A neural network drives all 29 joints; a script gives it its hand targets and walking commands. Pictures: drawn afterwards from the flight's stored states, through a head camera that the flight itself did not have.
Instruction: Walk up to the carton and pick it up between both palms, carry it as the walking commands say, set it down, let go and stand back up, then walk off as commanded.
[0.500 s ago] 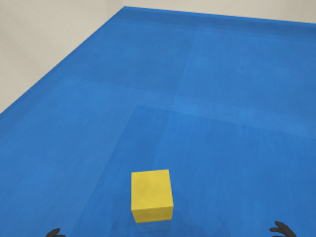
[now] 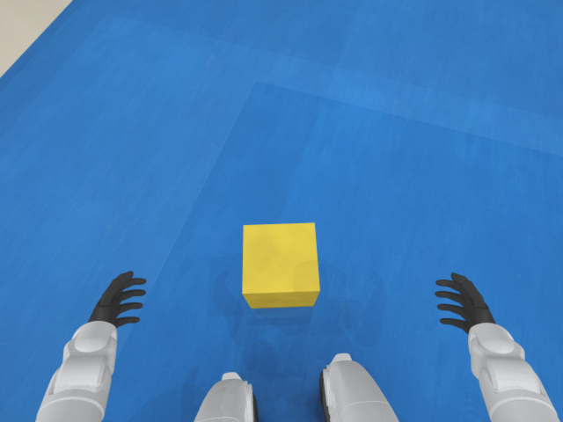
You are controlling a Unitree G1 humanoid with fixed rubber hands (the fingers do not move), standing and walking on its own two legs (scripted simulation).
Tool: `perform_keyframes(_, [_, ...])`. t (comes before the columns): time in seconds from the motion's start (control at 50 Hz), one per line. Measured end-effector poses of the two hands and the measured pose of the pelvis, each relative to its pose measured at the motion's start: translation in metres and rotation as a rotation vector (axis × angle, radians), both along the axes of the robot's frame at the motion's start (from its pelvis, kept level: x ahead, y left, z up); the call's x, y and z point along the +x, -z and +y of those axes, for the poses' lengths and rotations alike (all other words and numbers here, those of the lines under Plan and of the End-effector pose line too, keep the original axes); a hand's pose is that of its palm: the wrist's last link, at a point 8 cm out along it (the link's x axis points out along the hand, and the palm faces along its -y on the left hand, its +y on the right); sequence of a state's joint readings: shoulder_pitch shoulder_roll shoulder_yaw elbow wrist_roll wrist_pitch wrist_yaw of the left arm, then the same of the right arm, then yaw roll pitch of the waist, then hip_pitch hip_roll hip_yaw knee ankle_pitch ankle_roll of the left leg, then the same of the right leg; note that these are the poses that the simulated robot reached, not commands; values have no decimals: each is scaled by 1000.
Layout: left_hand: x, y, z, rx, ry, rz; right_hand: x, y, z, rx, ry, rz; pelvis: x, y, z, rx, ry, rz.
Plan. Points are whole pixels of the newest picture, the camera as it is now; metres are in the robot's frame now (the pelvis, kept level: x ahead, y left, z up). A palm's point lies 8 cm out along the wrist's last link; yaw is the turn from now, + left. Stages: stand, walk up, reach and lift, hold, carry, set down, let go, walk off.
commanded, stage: reach and lift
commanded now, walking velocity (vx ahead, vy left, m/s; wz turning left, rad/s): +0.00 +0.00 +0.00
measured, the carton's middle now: (280, 268) +0.48 +0.00 -0.60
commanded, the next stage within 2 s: none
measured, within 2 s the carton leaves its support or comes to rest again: neither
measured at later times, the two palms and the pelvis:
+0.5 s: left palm (156, 261) +0.38 +0.21 -0.12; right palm (433, 258) +0.34 -0.26 -0.13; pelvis -0.05 +0.00 -0.04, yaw +1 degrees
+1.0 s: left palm (187, 209) +0.49 +0.17 -0.17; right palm (384, 201) +0.48 -0.22 -0.17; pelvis -0.06 -0.01 -0.07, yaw +2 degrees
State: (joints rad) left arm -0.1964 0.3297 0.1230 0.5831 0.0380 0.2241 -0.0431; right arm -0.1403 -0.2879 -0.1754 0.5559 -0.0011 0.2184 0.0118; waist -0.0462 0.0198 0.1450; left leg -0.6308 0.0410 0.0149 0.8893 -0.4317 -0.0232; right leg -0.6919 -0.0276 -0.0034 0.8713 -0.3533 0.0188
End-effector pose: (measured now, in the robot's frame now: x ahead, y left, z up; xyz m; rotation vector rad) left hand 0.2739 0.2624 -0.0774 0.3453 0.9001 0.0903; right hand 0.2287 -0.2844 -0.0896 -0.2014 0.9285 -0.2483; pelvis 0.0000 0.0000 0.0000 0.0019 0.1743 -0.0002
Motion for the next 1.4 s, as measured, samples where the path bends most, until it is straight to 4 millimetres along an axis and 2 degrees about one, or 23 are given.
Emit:
perform_keyframes(0.04, [9, 5, -2, -6, -4, -9, 9, 3, 3, 2, -3, -10, 0, 4, 0, 2, 0, 35])
perform_keyframes(0.12, [16, 14, -9, -22, -18, -17, 19, 11, 5, 13, 1, -23, -1, 9, 1, -2, -11, 99])
perform_keyframes(0.24, [30, 33, -23, -55, -17, -25, 39, 25, 5, 28, 3, -54, -13, 20, 2, 0, -13, 177])
perform_keyframes(0.36, [62, 41, -34, -80, -27, -70, 71, 35, 8, 63, 10, -89, -31, 31, 0, 0, -14, 225])
perform_keyframes(0.56, [118, 47, -56, -124, -33, -145, 133, 43, 23, 109, 10, -173, -52, 44, -5, 3, -24, 330])
perform_keyframes(0.64, [135, 57, -63, -143, -45, -153, 155, 52, 33, 128, -1, -195, -57, 49, -7, 6, -23, 372])
perform_keyframes(0.76, [165, 73, -70, -186, -69, -187, 188, 70, 52, 148, -5, -218, -62, 61, -10, 12, -25, 442])
perform_keyframes(0.86, [191, 82, -83, -220, -63, -226, 218, 79, 65, 162, -14, -265, -61, 68, -11, 13, -28, 497])
perform_keyframes(1.0, [220, 89, -88, -227, -71, -283, 252, 81, 67, 138, -22, -314, -55, 66, -11, 13, -24, 515])
perform_keyframes(1.16, [235, 102, -89, -236, -44, -319, 260, 101, 71, 139, -28, -330, -51, 56, -5, 2, -29, 446])
perform_keyframes(1.28, [229, 130, -96, -244, -36, -301, 251, 129, 70, 149, -17, -321, -55, 57, -1, -7, -36, 391])
perform_keyframes(1.32, [227, 141, -99, -246, -40, -301, 251, 139, 69, 145, -20, -322, -58, 64, 0, -10, -42, 374])
perform_keyframes(1.4, [226, 170, -98, -239, -63, -279, 254, 161, 70, 166, -7, -315, -66, 90, 0, -7, -38, 385])
